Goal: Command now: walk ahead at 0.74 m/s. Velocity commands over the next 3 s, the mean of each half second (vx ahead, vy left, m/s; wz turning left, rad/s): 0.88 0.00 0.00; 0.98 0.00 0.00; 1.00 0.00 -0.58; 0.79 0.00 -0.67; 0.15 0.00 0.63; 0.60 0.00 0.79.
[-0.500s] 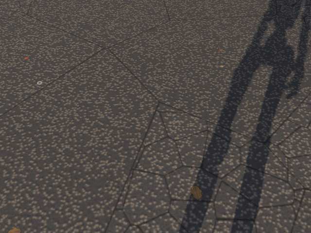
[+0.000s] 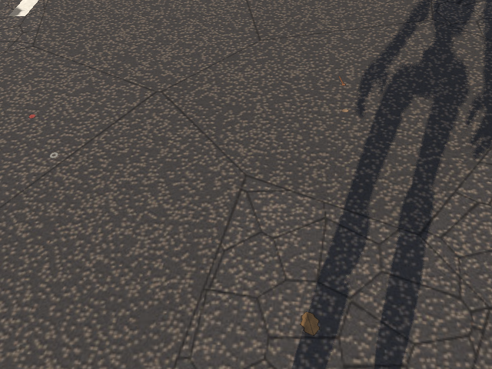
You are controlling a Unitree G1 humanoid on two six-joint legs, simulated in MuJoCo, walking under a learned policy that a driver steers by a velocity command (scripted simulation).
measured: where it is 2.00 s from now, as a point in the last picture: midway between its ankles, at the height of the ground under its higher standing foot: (279, 101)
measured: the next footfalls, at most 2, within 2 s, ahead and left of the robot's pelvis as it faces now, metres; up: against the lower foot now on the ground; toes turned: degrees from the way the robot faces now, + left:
right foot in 0.02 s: +0.06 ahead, -0.11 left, +0.00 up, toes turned -4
left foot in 0.48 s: +0.50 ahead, +0.08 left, +0.00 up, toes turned +4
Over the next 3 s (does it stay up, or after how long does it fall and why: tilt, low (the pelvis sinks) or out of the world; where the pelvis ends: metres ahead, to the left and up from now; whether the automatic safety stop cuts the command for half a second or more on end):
stays up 1.90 -0.24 0.00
